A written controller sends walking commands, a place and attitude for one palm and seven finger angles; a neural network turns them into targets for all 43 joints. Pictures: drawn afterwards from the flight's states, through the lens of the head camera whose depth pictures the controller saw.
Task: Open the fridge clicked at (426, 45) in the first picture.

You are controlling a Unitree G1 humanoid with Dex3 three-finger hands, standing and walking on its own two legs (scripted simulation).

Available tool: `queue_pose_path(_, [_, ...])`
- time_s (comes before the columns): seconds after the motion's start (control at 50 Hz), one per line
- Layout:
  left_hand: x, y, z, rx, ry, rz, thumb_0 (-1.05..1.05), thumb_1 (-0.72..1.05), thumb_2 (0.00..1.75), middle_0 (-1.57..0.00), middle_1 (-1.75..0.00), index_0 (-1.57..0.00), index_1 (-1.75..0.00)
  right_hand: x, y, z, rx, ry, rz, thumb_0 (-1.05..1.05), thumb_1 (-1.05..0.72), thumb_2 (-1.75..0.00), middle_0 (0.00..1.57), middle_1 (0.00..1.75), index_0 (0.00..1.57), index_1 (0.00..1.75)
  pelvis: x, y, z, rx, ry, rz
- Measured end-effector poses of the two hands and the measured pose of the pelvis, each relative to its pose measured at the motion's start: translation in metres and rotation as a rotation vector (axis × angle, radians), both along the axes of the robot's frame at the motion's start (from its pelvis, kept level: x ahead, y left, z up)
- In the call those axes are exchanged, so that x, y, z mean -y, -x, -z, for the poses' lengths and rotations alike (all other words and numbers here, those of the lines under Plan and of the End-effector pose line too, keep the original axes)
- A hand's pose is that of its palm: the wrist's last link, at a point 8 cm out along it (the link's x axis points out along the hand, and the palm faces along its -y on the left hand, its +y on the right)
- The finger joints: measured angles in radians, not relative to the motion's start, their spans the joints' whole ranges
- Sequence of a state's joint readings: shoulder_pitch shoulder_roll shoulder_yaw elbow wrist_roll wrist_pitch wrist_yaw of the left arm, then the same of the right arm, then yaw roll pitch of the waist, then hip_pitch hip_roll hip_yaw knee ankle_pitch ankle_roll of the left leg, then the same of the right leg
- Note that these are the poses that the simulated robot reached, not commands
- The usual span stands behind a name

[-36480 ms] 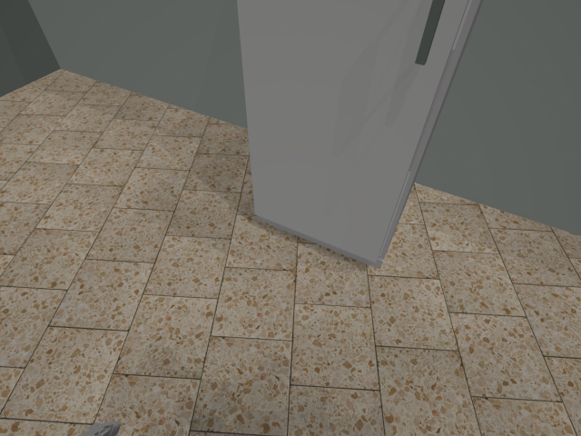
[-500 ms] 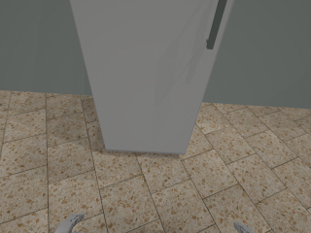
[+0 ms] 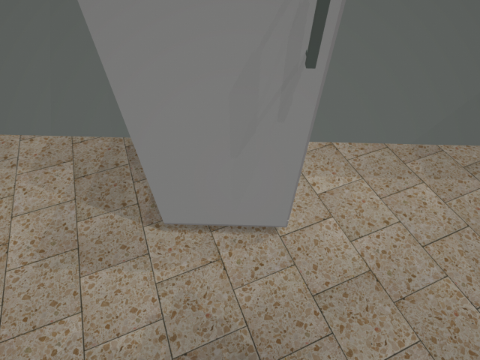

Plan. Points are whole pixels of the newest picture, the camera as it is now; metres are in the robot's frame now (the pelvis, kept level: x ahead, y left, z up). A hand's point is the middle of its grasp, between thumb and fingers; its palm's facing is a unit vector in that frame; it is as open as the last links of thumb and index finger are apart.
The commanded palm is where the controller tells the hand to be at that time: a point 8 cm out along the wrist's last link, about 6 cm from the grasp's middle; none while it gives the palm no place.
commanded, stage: let the arm hang, fingers relaxed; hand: right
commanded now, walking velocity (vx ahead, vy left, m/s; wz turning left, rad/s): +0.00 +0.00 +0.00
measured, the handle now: (320, 1) +0.72 -0.11 +0.25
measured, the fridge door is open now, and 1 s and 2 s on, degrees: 0 0 0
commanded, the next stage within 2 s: look to check the result in 0.38 s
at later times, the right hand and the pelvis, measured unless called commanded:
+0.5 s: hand out of the picture +0.02 -0.19 -0.18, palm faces -0.05 +0.98 -0.19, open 7.3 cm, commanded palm none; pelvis +0.01 -0.02 +0.00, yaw +1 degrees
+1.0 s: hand out of the picture +0.01 -0.18 -0.18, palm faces -0.04 +0.98 -0.17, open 7.4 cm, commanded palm none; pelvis +0.01 -0.02 +0.00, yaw +1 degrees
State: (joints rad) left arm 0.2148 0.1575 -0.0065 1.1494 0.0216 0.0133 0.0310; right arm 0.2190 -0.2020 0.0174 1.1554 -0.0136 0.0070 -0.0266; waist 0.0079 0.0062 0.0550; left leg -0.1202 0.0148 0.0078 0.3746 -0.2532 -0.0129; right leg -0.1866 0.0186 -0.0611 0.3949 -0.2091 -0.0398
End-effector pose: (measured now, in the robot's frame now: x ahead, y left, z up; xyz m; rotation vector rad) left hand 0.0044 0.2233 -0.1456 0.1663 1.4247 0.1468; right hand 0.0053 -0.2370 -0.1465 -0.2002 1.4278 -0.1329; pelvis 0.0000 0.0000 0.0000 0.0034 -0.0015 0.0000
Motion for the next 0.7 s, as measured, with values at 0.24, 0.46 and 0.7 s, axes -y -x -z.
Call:
queue_pose_path(0.24, [0.008,-0.006,-0.002,0.043,-0.009,-0.03,0.0,0.92,0.9,-0.2,-0.3,-0.2,-0.3,0.0,-0.046,0.002,0.114,-0.025,-0.043,0.0,-0.92,-0.9,0.2,0.3,0.2,0.3,0.011,-0.005,0.0,0.008,0.003,-0.015])
queue_pose_path(0.46, [0.016,0.003,-0.002,0.007,-0.005,-0.042,0.0,0.91,0.9,-0.2,-0.3,-0.2,-0.3,0.005,-0.021,0.004,0.036,-0.028,-0.029,0.0,-0.91,-0.9,0.2,0.3,0.2,0.3,0.016,-0.007,0.0,0.007,0.003,-0.02])
queue_pose_path(0.7, [0.02,0.006,-0.001,-0.01,-0.002,-0.045,0.0,0.91,0.9,-0.2,-0.3,-0.2,-0.3,0.003,0.008,0.005,-0.044,-0.035,-0.008,0.0,-0.91,-0.9,0.2,0.3,0.2,0.3,0.018,-0.007,0.001,0.007,0.003,-0.021])
